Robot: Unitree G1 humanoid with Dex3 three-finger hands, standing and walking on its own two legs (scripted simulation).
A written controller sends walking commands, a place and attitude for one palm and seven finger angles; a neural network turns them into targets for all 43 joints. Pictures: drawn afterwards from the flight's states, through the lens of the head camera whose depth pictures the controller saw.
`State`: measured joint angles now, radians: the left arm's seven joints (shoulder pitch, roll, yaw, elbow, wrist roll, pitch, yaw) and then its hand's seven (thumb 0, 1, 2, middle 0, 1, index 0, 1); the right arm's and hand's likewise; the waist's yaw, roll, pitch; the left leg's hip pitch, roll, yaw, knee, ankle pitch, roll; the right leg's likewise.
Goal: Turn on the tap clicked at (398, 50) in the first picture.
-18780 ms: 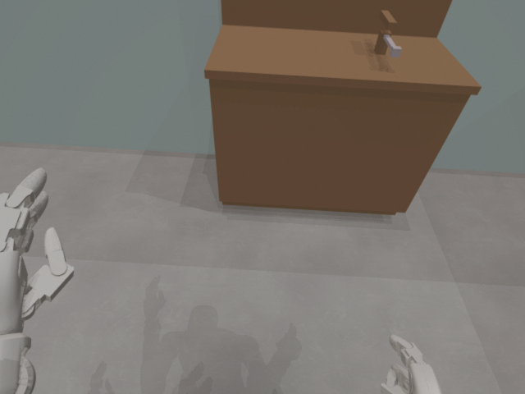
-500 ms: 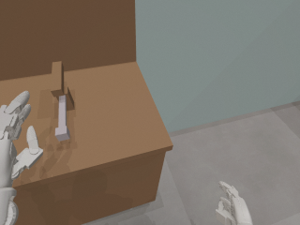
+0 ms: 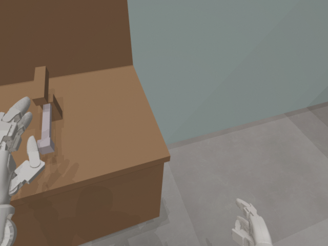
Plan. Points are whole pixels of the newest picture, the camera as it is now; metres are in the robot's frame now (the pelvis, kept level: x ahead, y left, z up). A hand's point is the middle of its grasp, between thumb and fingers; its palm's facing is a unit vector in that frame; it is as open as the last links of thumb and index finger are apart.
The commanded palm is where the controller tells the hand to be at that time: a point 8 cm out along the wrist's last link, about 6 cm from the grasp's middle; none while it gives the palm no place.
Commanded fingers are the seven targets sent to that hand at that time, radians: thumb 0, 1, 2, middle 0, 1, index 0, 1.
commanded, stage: shuffle to correct the standing spot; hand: left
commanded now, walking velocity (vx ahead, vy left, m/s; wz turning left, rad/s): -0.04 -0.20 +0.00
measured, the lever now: (46, 146) +0.31 +0.31 +0.06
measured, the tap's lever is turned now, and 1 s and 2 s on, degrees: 0 0 0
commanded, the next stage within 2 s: come to a stop and stand still in 0.24 s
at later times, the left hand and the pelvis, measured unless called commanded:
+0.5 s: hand (67, 168) +0.22 +0.19 +0.15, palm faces +0.34 -0.86 -0.38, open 7.4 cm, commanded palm +0.16 +0.24 +0.17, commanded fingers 0.00 0.90 0.90 -0.20 -0.30 -0.20 -0.30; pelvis +0.00 -0.04 -0.01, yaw +1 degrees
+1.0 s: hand (37, 173) +0.21 +0.25 +0.14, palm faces +0.27 -0.89 -0.37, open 7.4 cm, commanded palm +0.15 +0.30 +0.17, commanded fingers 0.00 0.90 0.90 -0.20 -0.30 -0.20 -0.30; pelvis -0.01 +0.02 +0.00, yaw +0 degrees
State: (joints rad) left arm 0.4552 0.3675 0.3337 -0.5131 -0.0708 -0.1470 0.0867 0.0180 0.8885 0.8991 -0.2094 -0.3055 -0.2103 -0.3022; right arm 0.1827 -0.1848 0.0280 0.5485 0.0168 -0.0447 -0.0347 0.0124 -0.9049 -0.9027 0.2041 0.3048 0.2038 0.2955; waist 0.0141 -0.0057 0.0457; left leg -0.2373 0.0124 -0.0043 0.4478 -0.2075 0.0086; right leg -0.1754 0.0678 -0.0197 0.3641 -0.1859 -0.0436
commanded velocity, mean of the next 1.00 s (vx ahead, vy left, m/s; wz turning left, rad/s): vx -0.01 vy -0.05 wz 0.00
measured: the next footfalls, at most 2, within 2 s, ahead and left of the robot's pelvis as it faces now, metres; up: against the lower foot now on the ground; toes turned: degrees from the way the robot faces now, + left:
none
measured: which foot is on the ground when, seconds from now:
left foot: down 0.00-1.00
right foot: down 0.00-1.00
